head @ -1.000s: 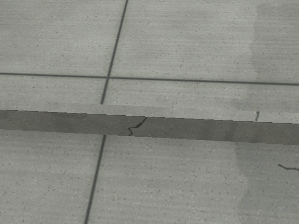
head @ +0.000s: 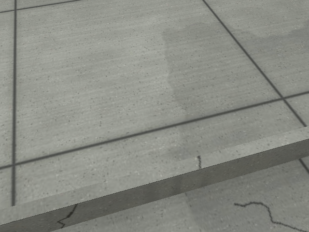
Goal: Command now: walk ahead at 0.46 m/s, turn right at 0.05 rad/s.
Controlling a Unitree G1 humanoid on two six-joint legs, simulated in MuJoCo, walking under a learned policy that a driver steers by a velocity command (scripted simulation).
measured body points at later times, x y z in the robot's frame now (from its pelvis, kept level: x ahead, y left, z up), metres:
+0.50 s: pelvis +0.27 +0.01 +0.00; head +0.30 +0.01 +0.45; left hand +0.46 +0.24 -0.11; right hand +0.23 -0.24 -0.14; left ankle +0.14 +0.11 -0.73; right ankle +0.41 -0.09 -0.72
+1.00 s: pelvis +0.50 +0.00 +0.01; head +0.52 +0.00 +0.46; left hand +0.35 +0.20 -0.13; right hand +0.71 -0.15 -0.10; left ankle +0.55 +0.13 -0.41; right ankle +0.41 -0.08 -0.73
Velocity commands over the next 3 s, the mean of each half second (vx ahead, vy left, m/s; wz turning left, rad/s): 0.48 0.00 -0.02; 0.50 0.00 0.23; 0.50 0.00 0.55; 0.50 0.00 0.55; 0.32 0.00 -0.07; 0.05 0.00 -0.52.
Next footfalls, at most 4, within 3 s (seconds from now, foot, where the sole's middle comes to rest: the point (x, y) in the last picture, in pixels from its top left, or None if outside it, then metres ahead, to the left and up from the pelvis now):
0.04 left None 0.18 0.11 -0.77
0.54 right None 0.45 -0.08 -0.77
1.14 left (143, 154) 0.74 0.13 -0.59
1.68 right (145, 91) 1.12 0.15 -0.59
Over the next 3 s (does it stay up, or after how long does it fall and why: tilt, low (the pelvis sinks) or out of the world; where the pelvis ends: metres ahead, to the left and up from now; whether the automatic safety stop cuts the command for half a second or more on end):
stays up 1.27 0.40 0.19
